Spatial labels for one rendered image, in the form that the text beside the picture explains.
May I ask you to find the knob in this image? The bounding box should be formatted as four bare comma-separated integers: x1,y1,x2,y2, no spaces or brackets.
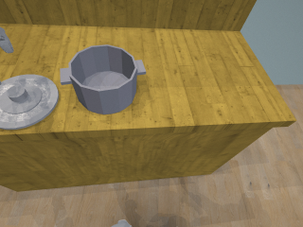
7,85,28,102

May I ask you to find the left robot hand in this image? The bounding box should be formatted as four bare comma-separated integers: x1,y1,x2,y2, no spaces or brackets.
0,27,14,85

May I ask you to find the robot left shin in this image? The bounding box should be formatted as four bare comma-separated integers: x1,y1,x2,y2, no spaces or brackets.
117,219,130,225

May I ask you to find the table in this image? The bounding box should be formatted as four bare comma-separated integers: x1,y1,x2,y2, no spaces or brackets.
0,0,297,192

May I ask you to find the lid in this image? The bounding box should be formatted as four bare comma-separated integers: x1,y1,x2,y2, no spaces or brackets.
0,74,59,130

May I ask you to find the pot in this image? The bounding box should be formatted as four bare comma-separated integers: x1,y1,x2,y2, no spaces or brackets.
60,44,147,114

